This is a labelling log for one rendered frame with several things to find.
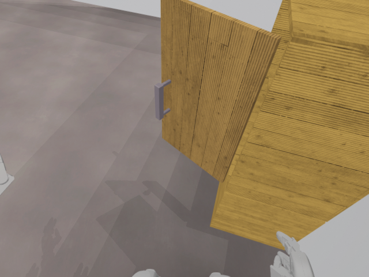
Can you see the left robot hand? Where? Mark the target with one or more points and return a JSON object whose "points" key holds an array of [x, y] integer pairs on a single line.
{"points": [[5, 179]]}

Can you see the handle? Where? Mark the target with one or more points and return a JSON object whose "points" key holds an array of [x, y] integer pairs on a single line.
{"points": [[159, 100]]}

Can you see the cupboard door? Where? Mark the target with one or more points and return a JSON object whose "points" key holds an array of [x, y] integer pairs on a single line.
{"points": [[217, 65]]}

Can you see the right robot hand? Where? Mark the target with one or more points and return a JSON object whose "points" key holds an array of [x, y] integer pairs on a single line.
{"points": [[296, 264]]}

